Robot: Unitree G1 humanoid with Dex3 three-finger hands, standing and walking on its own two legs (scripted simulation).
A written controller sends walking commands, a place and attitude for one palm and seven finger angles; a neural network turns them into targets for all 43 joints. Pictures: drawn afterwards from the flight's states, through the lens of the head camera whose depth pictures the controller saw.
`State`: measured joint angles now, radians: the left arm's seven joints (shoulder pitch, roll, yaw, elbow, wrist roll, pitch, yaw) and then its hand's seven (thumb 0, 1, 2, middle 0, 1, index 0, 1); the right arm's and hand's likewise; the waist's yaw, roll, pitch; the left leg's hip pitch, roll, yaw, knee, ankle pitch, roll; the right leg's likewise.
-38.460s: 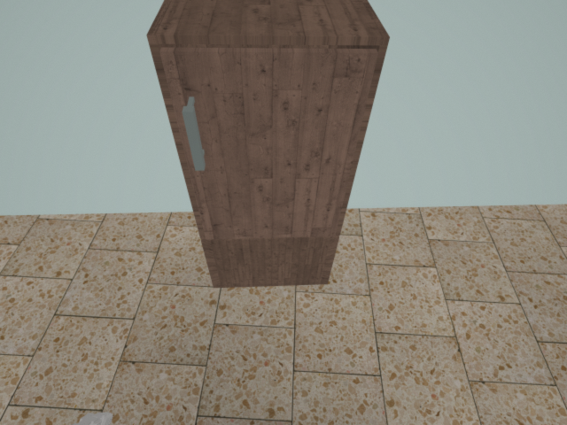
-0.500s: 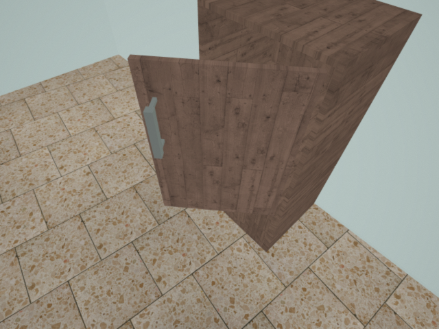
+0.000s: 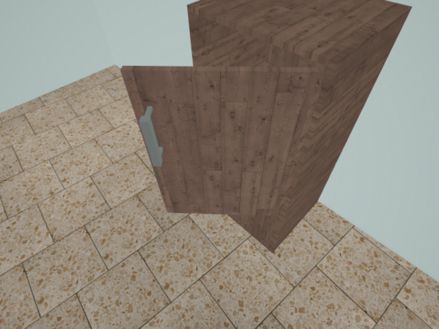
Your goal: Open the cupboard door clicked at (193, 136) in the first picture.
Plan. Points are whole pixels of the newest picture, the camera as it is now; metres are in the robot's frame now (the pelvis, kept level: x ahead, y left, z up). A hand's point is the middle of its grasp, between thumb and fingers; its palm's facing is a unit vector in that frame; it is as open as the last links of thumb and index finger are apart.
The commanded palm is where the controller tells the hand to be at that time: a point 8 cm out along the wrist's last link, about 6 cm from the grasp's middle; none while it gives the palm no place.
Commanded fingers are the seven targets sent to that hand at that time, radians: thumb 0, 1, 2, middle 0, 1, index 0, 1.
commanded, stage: come to a stop and stand still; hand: left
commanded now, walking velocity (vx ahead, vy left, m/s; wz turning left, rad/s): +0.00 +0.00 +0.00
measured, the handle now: (153, 137) +0.54 +0.19 +0.01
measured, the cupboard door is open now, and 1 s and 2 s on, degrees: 42 42 42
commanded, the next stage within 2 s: look again from close up in 0.78 s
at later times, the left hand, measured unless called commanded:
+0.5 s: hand out of the picture +0.02 +0.16 -0.17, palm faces +0.01 -0.98 -0.19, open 7.4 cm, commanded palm none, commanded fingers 0.00 0.90 0.90 -0.20 -0.30 -0.20 -0.30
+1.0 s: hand out of the picture +0.04 +0.17 -0.17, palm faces +0.01 -0.98 -0.21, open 7.4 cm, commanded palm none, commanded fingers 0.00 0.90 0.90 -0.20 -0.30 -0.20 -0.30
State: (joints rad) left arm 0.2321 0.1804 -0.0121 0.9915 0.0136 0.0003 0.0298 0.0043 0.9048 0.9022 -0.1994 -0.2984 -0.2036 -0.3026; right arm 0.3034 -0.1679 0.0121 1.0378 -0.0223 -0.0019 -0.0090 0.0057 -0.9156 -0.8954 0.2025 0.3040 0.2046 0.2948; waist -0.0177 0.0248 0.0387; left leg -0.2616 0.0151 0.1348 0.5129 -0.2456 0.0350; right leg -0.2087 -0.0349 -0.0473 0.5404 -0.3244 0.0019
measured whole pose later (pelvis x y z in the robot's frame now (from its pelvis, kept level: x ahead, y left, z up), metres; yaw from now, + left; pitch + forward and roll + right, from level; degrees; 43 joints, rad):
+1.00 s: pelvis +0.03 -0.02 +0.01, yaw +0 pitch -1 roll +1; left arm 0.25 0.18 -0.01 1.11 0.02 -0.01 0.03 0.00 0.90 0.90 -0.20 -0.30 -0.20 -0.30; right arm 0.22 -0.16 0.01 1.14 -0.01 -0.02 -0.03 0.00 -0.91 -0.90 0.20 0.30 0.20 0.29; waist 0.01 -0.02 0.04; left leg -0.17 0.03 0.12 0.43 -0.25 0.01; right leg -0.10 -0.01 -0.06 0.44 -0.32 -0.02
